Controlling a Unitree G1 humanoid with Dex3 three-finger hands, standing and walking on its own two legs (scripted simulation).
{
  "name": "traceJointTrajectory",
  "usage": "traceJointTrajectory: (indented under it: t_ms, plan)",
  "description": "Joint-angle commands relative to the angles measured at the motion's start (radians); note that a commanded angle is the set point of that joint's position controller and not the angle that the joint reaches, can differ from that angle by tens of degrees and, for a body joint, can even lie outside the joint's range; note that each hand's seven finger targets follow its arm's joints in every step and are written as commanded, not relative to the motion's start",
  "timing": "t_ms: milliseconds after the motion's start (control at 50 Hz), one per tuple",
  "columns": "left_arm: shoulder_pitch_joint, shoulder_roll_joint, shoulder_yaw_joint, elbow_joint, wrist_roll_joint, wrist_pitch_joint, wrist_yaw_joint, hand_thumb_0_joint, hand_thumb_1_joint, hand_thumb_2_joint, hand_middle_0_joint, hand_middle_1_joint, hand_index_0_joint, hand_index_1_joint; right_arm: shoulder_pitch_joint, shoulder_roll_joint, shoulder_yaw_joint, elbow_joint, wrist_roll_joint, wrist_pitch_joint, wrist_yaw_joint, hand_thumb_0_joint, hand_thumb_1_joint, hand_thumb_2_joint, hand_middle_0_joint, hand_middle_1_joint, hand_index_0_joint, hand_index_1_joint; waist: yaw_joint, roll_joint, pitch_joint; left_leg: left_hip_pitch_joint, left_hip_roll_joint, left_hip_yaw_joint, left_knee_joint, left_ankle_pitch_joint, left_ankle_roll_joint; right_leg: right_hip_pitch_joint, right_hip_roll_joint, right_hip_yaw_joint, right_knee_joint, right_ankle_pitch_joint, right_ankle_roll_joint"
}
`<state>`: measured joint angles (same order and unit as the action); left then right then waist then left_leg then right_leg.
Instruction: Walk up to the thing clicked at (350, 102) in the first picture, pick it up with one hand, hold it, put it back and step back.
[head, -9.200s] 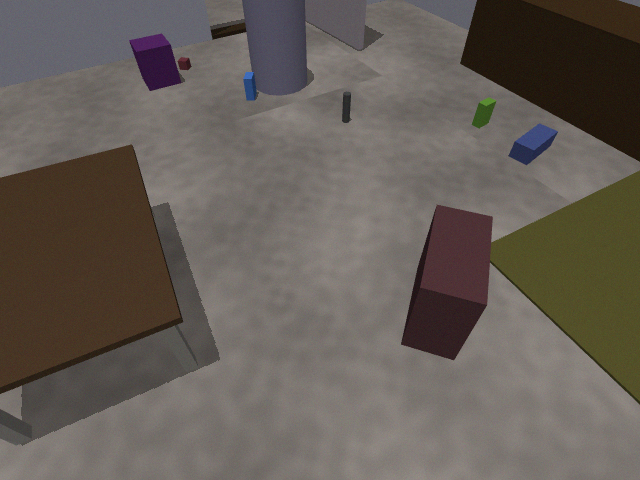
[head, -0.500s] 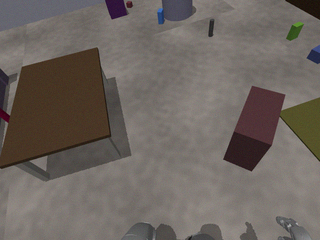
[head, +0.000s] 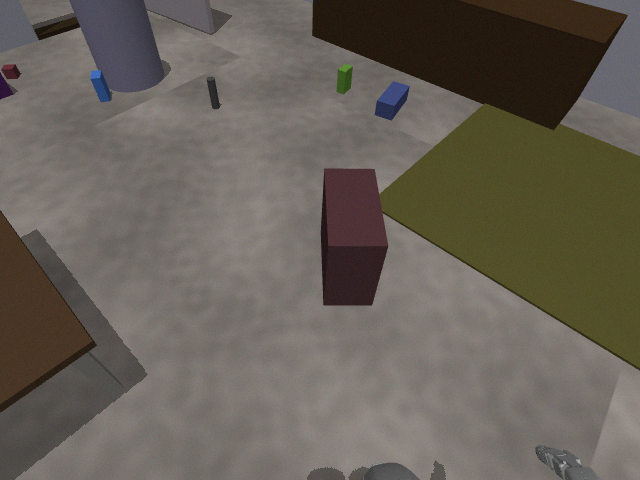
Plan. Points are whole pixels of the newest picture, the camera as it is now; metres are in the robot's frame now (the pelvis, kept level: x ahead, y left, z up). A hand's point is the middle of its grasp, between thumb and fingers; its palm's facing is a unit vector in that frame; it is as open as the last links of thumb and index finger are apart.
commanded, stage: walk up
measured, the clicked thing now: (213, 93) +2.09 +0.53 -0.69
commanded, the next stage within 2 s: none
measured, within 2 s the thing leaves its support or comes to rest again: neither
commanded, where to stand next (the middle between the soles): +0.13 -0.04 m, yaw -53 degrees
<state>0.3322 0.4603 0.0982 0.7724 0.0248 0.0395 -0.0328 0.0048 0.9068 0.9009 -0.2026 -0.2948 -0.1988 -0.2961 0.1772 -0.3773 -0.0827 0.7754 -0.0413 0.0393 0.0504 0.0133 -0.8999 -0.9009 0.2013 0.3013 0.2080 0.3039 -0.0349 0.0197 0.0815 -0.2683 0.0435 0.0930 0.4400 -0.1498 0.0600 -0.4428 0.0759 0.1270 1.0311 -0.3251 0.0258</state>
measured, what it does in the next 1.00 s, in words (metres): steps on the spot, turning right: right foot, then left foot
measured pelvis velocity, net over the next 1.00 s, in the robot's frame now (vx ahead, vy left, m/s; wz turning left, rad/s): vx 0.10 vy -0.01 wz -0.66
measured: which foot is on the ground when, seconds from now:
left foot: down 0.00-0.26, up 0.28-0.64, down 0.66-1.00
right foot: up 0.00-0.22, down 0.24-0.70, up 0.72-0.98, down 1.00-1.00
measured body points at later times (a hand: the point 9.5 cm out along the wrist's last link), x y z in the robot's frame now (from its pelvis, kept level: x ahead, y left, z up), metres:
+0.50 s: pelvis +0.01 -0.03 +0.00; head -0.01 -0.07 +0.44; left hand +0.15 +0.27 -0.08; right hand -0.04 -0.36 -0.13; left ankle +0.15 +0.11 -0.67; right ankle -0.04 -0.12 -0.74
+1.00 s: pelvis +0.10 -0.01 -0.03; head +0.14 -0.06 +0.41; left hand +0.39 +0.17 -0.13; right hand -0.03 -0.32 -0.14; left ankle +0.18 +0.08 -0.74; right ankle +0.07 -0.13 -0.74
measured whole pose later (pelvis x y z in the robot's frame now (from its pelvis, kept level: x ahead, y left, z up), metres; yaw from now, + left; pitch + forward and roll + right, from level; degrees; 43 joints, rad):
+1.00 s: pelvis +0.10 -0.01 -0.03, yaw -38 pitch -1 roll +0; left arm 0.22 0.42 0.05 0.77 0.00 -0.02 0.01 0.00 0.91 0.90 -0.20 -0.29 -0.20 -0.30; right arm 0.23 -0.41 -0.05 0.74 -0.01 0.01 0.02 0.01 -0.90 -0.90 0.20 0.30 0.21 0.30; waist -0.05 0.03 0.15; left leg -0.34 0.12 0.15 0.77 -0.40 0.00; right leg -0.41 0.01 -0.01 0.77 -0.31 -0.01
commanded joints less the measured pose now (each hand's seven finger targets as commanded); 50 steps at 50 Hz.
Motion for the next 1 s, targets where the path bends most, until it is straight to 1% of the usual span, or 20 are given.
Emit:
traceJointTrajectory:
  t_ms: [0,80,140,200,220,240,260,280,340,400,500,560,600,640,660,680,700,780,880,980]
  plan:
    - [0.014,0.168,0.036,-0.085,-0.003,-0.030,0.003,0.000,0.900,0.900,-0.200,-0.300,-0.200,-0.300,-0.003,-0.278,-0.086,-0.117,-0.007,-0.034,0.017,0.000,-0.900,-0.900,0.200,0.300,0.200,0.300,-0.047,0.221,-0.063,0.240,0.218,-0.256,-0.251,-0.548,0.072,-0.163,-0.030,-0.131,-0.146,-0.085,0.025]
    - [0.025,0.193,0.030,-0.080,0.008,-0.045,0.005,0.000,0.900,0.900,-0.200,-0.300,-0.200,-0.300,0.041,-0.312,-0.095,-0.131,-0.004,-0.035,0.024,0.000,-0.900,-0.900,0.200,0.300,0.200,0.300,-0.035,0.180,-0.041,0.131,0.332,-0.257,-0.246,-0.582,0.131,-0.051,-0.095,-0.138,-0.258,-0.188,-0.004]
    - [0.092,0.193,0.035,-0.053,0.003,-0.056,0.001,0.000,0.900,0.900,-0.200,-0.300,-0.200,-0.300,0.026,-0.322,-0.101,-0.145,-0.003,-0.036,0.026,0.000,-0.900,-0.900,0.200,0.300,0.200,0.300,-0.008,0.151,-0.090,0.073,0.330,-0.177,-0.200,-0.524,0.108,0.097,-0.104,-0.164,-0.383,-0.163,-0.037]
    - [0.258,0.176,0.053,0.008,0.003,-0.067,0.017,0.000,0.900,0.900,-0.200,-0.300,-0.200,-0.300,-0.037,-0.291,-0.101,-0.173,0.014,-0.018,0.035,0.000,-0.900,-0.900,0.200,0.300,0.200,0.300,0.093,0.074,-0.146,-0.137,0.280,-0.024,-0.038,-0.579,0.035,0.382,-0.075,-0.221,-0.553,-0.030,-0.084]
    - [0.322,0.212,0.068,0.025,0.008,-0.072,0.030,0.000,0.900,0.900,-0.200,-0.300,-0.200,-0.300,-0.046,-0.244,-0.091,-0.173,0.012,-0.007,0.036,0.000,-0.900,-0.900,0.200,0.300,0.200,0.300,0.130,-0.067,-0.137,-0.272,0.209,0.028,0.182,-0.607,-0.002,0.496,-0.084,-0.117,-0.614,-0.078,-0.111]
    - [0.310,0.282,0.087,0.006,0.015,-0.079,0.045,0.000,0.900,0.900,-0.200,-0.300,-0.200,-0.300,-0.013,-0.173,-0.070,-0.180,0.021,0.000,0.041,0.000,-0.900,-0.900,0.200,0.300,0.200,0.300,0.141,-0.304,-0.055,-0.508,0.067,0.086,0.476,-0.571,-0.058,0.534,-0.216,0.230,-0.754,-0.400,-0.177]
    - [0.178,0.315,0.091,-0.053,0.027,-0.095,0.061,0.000,0.900,0.900,-0.200,-0.300,-0.200,-0.300,-0.010,-0.178,-0.062,-0.200,0.033,0.000,0.050,0.000,-0.900,-0.900,0.200,0.300,0.200,0.300,0.090,-0.271,0.026,-0.607,0.019,-0.038,0.615,-0.389,-0.115,0.394,-0.403,0.584,-0.871,-0.670,-0.263]
    - [0.098,0.319,0.084,-0.059,0.014,-0.105,0.069,0.000,0.900,0.900,-0.200,-0.300,-0.200,-0.300,-0.051,-0.258,-0.082,-0.198,0.033,-0.006,0.051,0.000,-0.900,-0.900,0.200,0.300,0.200,0.300,0.077,-0.203,0.099,-0.550,0.074,-0.165,0.663,-0.324,-0.108,0.244,-0.435,0.640,-0.919,-0.738,-0.307]
    - [0.021,0.233,0.048,-0.038,-0.019,-0.125,0.070,0.000,0.900,0.900,-0.200,-0.300,-0.200,-0.300,-0.007,-0.255,-0.082,-0.125,0.030,-0.013,0.057,0.000,-0.900,-0.900,0.200,0.300,0.200,0.300,0.002,-0.145,0.134,-0.470,0.082,-0.154,0.645,-0.145,-0.091,0.183,-0.310,0.387,-0.913,-0.493,-0.211]
    - [0.052,0.212,0.039,-0.023,-0.017,-0.136,0.070,0.000,0.900,0.900,-0.200,-0.300,-0.200,-0.300,0.064,-0.245,-0.068,-0.082,0.023,-0.015,0.045,0.000,-0.900,-0.900,0.200,0.300,0.200,0.300,-0.001,-0.131,0.119,-0.368,0.058,-0.128,0.624,-0.056,-0.094,0.152,-0.208,0.242,-0.843,-0.257,-0.170]
    - [0.065,0.208,0.034,-0.034,-0.008,-0.123,0.064,0.000,0.900,0.900,-0.200,-0.300,-0.200,-0.300,0.030,-0.224,-0.059,-0.074,0.017,-0.027,0.025,0.000,-0.900,-0.900,0.200,0.300,0.200,0.300,0.032,-0.183,0.063,-0.277,0.037,-0.105,0.440,-0.089,-0.087,0.170,-0.171,0.183,-0.734,-0.063,-0.179]
    - [0.086,0.216,0.030,-0.050,-0.005,-0.110,0.069,0.000,0.900,0.900,-0.200,-0.300,-0.200,-0.300,-0.024,-0.204,-0.057,-0.087,0.013,-0.047,0.003,0.000,-0.900,-0.900,0.200,0.300,0.200,0.300,0.061,-0.192,0.017,-0.175,0.008,-0.108,0.299,-0.152,-0.062,0.170,-0.190,0.194,-0.561,0.357,-0.195]
    - [0.042,0.212,0.024,-0.077,-0.012,-0.100,0.077,0.000,0.900,0.900,-0.200,-0.300,-0.200,-0.300,0.046,-0.194,-0.059,-0.068,0.018,-0.058,-0.014,0.000,-0.900,-0.900,0.200,0.300,0.200,0.300,0.017,-0.172,-0.044,-0.039,-0.019,-0.098,0.159,-0.124,-0.038,0.156,-0.188,0.201,-0.421,0.549,-0.182]
    - [0.035,0.142,0.000,-0.104,-0.027,-0.096,0.086,0.000,0.900,0.900,-0.200,-0.300,-0.200,-0.300,0.164,-0.253,-0.084,-0.039,0.001,-0.075,-0.032,0.000,-0.900,-0.900,0.200,0.300,0.200,0.300,-0.040,0.025,-0.154,0.177,0.045,-0.183,-0.010,0.000,-0.005,0.098,-0.084,0.099,-0.161,0.422,-0.098]
    - [0.097,0.074,-0.021,-0.105,-0.039,-0.093,0.087,0.000,0.900,0.900,-0.200,-0.300,-0.200,-0.300,0.165,-0.317,-0.100,-0.055,-0.010,-0.078,-0.039,0.000,-0.900,-0.900,0.200,0.300,0.200,0.300,-0.022,0.236,-0.204,0.323,0.270,-0.434,-0.002,0.109,0.049,-0.083,0.023,0.015,-0.006,0.035,-0.051]
    - [0.122,0.105,-0.022,-0.089,-0.034,-0.088,0.097,0.000,0.900,0.900,-0.200,-0.300,-0.200,-0.300,0.139,-0.333,-0.101,-0.073,0.006,-0.075,-0.039,0.000,-0.900,-0.900,0.200,0.300,0.200,0.300,-0.012,0.227,-0.194,0.324,0.402,-0.570,-0.048,0.132,0.149,-0.175,0.043,-0.047,0.111,-0.244,-0.039]
    - [0.119,0.142,-0.017,-0.068,-0.027,-0.085,0.106,0.000,0.900,0.900,-0.200,-0.300,-0.200,-0.300,0.117,-0.367,-0.111,-0.066,0.028,-0.073,-0.034,0.000,-0.900,-0.900,0.200,0.300,0.200,0.300,-0.010,0.261,-0.195,0.277,0.474,-0.643,-0.048,0.089,0.268,-0.175,-0.036,-0.030,0.193,-0.264,-0.037]
    - [0.025,0.149,0.002,-0.046,-0.042,-0.087,0.070,0.000,0.900,0.900,-0.200,-0.300,-0.200,-0.300,0.077,-0.251,-0.059,-0.077,0.022,-0.072,-0.045,0.000,-0.900,-0.900,0.200,0.300,0.200,0.300,-0.004,0.182,-0.056,0.124,0.219,-0.200,0.028,0.342,0.132,-0.126,-0.071,-0.058,0.085,-0.128,-0.044]
    - [-0.009,0.113,-0.006,-0.050,-0.033,-0.085,0.053,0.000,0.900,0.900,-0.200,-0.300,-0.200,-0.300,0.075,-0.269,-0.047,-0.103,0.026,-0.056,-0.045,0.000,-0.900,-0.900,0.200,0.300,0.200,0.300,-0.014,0.183,-0.117,0.112,0.246,-0.109,0.143,0.504,0.158,-0.003,-0.069,-0.147,-0.168,-0.046,-0.025]
    - [0.057,0.147,0.026,-0.012,-0.007,-0.085,0.064,0.000,0.900,0.900,-0.200,-0.300,-0.200,-0.300,0.021,-0.234,-0.028,-0.115,0.054,-0.030,-0.043,0.000,-0.900,-0.900,0.200,0.300,0.200,0.300,0.064,0.068,-0.149,-0.076,0.228,-0.078,0.364,0.195,0.068,0.265,-0.040,-0.143,-0.450,0.178,-0.070]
